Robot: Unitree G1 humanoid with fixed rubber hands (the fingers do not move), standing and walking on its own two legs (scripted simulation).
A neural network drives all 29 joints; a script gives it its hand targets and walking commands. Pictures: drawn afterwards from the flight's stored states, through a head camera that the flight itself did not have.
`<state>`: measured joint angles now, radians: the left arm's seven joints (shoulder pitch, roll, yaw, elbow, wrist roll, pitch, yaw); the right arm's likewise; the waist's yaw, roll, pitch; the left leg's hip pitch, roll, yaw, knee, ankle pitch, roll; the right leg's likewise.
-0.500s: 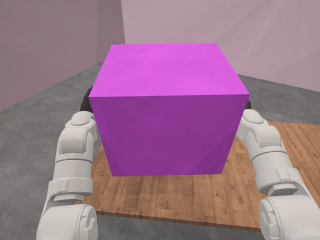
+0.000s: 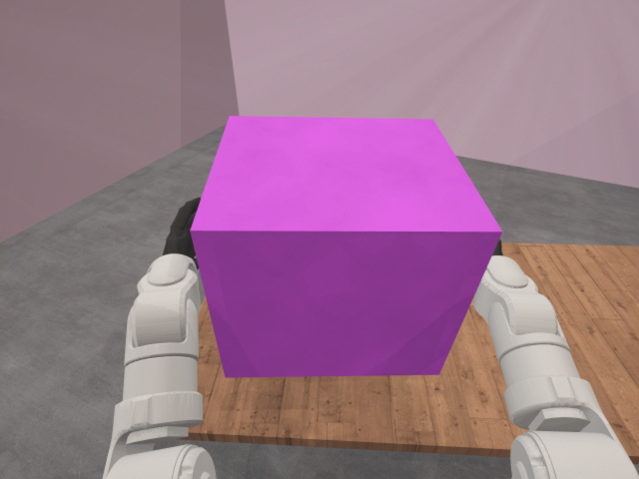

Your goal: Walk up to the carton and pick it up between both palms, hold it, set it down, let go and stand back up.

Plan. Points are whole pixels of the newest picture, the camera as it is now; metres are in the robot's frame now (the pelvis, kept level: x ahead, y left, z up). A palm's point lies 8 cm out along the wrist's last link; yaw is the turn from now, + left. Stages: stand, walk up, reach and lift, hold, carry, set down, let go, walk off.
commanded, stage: set down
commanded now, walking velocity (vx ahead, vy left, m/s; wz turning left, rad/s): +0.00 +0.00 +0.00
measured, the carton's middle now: (333, 243) +0.40 -0.03 +0.16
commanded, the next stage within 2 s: none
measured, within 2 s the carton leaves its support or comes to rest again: neither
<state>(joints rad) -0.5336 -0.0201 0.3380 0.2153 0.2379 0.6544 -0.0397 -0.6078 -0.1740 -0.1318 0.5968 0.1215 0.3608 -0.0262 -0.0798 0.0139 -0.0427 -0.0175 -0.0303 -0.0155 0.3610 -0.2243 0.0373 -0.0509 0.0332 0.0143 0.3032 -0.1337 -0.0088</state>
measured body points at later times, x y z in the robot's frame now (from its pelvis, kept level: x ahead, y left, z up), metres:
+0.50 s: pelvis +0.02 -0.02 +0.00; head -0.01 -0.01 +0.45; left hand +0.38 +0.14 +0.14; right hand +0.38 -0.24 +0.13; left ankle -0.01 +0.09 -0.75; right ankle +0.03 -0.11 -0.75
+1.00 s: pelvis +0.00 -0.01 +0.00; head +0.00 +0.00 +0.45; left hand +0.36 +0.16 +0.10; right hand +0.37 -0.22 +0.09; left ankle -0.01 +0.09 -0.75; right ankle +0.03 -0.11 -0.75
